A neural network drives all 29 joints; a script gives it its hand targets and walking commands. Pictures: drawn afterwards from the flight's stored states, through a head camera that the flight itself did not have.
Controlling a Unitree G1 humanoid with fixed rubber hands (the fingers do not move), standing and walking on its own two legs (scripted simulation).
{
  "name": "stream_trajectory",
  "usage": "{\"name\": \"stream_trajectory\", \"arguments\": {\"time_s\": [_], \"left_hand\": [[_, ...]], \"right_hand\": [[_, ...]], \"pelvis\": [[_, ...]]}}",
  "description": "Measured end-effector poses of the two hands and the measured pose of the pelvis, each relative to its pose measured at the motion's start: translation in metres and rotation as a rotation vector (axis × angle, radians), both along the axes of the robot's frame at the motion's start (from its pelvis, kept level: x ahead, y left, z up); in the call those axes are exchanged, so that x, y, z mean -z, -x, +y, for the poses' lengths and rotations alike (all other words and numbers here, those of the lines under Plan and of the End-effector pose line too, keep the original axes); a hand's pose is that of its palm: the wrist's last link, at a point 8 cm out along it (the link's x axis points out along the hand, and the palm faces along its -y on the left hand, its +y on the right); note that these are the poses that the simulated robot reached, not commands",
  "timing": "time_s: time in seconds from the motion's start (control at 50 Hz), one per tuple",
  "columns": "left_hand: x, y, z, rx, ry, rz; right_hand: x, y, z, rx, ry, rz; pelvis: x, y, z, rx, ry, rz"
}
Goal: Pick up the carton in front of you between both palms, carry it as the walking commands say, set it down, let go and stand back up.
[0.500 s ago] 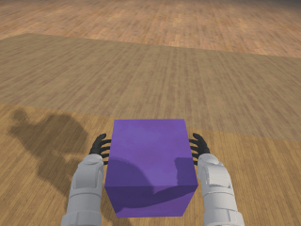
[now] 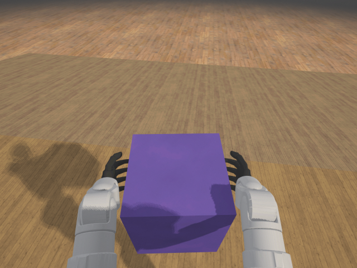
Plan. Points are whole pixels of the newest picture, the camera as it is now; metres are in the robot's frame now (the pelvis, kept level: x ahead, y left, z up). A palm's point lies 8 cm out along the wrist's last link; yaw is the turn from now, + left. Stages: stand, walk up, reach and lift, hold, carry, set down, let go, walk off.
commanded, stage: carry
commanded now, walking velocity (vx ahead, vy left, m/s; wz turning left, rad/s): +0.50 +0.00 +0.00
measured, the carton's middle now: (176, 195) +0.30 +0.00 +0.00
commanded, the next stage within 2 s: none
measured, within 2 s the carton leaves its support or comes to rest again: neither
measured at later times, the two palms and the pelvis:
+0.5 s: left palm (133, 124) +0.48 +0.13 +0.09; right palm (236, 122) +0.49 -0.17 +0.10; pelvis +0.22 -0.02 +0.01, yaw +2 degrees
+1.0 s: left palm (137, 79) +0.80 +0.16 +0.07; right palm (211, 81) +0.78 -0.14 +0.08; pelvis +0.54 +0.03 +0.02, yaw -3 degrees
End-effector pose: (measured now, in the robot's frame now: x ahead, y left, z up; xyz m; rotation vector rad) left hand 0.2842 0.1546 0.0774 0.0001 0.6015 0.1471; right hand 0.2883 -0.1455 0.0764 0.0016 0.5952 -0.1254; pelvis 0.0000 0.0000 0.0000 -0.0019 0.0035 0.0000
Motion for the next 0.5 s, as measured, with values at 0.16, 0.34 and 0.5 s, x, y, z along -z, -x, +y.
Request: {"name": "stream_trajectory", "arguments": {"time_s": [0.16, 0.34, 0.5], "left_hand": [[-0.011, -0.038, -0.006, -0.032, 0.011, 0.065], [-0.013, -0.113, -0.016, -0.011, 0.044, 0.114], [-0.017, -0.196, -0.026, -0.038, 0.049, 0.114]], "right_hand": [[-0.014, -0.048, -0.005, -0.020, -0.006, 0.064], [-0.009, -0.103, -0.016, 0.059, -0.045, 0.114], [-0.020, -0.199, -0.026, 0.043, -0.056, 0.116]], "pelvis": [[-0.002, -0.051, -0.003, -0.037, -0.021, 0.061], [-0.003, -0.132, -0.007, 0.023, 0.011, 0.092], [-0.005, -0.218, -0.024, -0.036, -0.010, 0.100]]}}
